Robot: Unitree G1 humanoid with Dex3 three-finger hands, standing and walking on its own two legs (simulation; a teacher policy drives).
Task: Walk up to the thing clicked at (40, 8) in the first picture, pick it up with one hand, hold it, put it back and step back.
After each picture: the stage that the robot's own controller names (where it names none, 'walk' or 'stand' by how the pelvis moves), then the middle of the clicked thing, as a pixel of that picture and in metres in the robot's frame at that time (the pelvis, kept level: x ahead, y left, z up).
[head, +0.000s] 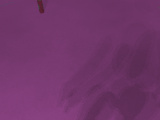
stand; (40, 4) +2.10 +0.58 -0.65
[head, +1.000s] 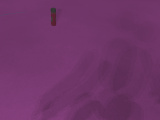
walk; (53, 17) +2.00 +0.27 -0.62
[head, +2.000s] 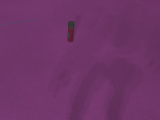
walk; (70, 32) +1.40 +0.10 -0.63
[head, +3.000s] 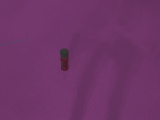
walk; (64, 60) +0.94 +0.15 -0.63
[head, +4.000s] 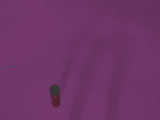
walk; (55, 96) +0.62 +0.16 -0.64
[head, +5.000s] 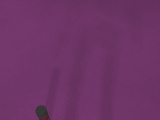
stand; (43, 117) +0.45 +0.26 -0.63
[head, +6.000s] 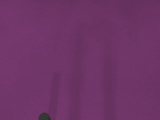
stand; out of the picture +0.41 +0.27 -0.65
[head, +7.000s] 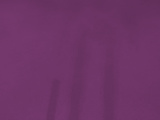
stand; out of the picture +0.38 +0.27 -0.66
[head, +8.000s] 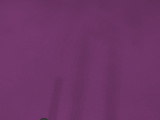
stand; out of the picture +0.39 +0.26 -0.66
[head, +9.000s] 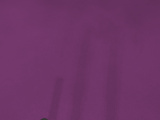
stand; out of the picture +0.39 +0.25 -0.66
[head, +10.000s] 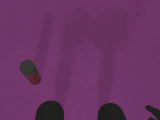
go down; (31, 74) +0.45 +0.26 -0.42
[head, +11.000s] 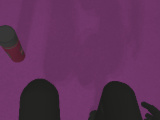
go down; (12, 47) +0.47 +0.30 -0.26
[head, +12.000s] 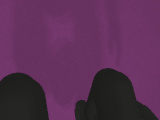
close in; out of the picture +0.45 +0.33 -0.19
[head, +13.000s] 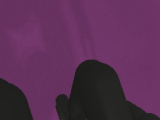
close; out of the picture +0.44 +0.36 -0.15
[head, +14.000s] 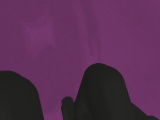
lift; out of the picture +0.38 +0.32 -0.16
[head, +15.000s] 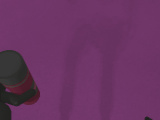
lift; (21, 83) +0.32 +0.19 +0.03
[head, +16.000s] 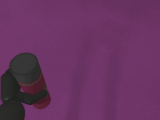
hold; (34, 85) +0.33 +0.16 +0.04
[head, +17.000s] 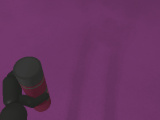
hold; (36, 88) +0.32 +0.16 +0.03
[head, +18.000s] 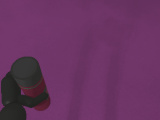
crouch; (35, 88) +0.32 +0.16 +0.03
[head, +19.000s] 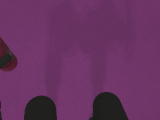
crouch; out of the picture +0.43 +0.26 -0.04
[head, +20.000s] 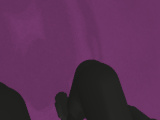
lower; out of the picture +0.42 +0.34 -0.17
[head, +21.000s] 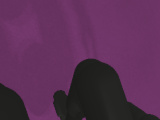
lower; out of the picture +0.43 +0.36 -0.16
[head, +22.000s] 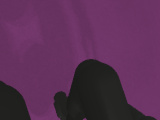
lower; out of the picture +0.42 +0.35 -0.16
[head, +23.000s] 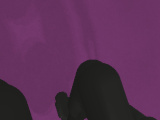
lower; out of the picture +0.42 +0.35 -0.16
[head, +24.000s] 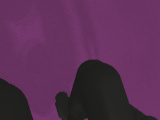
loosen; out of the picture +0.41 +0.35 -0.16
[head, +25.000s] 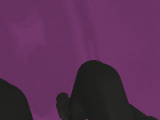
withdraw; out of the picture +0.42 +0.34 -0.16
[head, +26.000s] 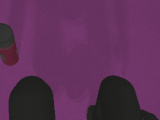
walk; (6, 48) +0.45 +0.29 -0.22
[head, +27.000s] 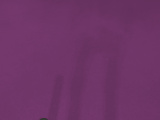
stand; out of the picture +0.39 +0.22 -0.58
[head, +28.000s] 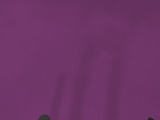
stand; out of the picture +0.40 +0.24 -0.60
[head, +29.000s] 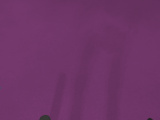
stand; out of the picture +0.39 +0.23 -0.60
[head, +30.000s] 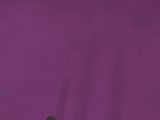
stand; out of the picture +0.42 +0.23 -0.65
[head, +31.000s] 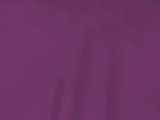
stand; out of the picture +0.38 +0.25 -0.66
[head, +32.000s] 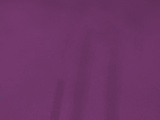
walk; out of the picture +0.38 +0.25 -0.66
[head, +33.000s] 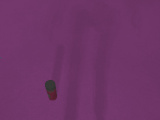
walk; (51, 91) +0.52 +0.18 -0.64
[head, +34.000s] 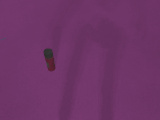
walk; (49, 60) +0.81 +0.28 -0.62
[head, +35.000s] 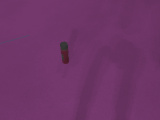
stand; (64, 53) +1.04 +0.20 -0.63
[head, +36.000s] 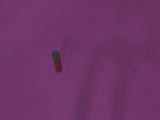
stand; (57, 62) +0.99 +0.25 -0.66
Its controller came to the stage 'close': yes
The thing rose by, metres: 0.67
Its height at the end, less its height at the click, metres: +0.00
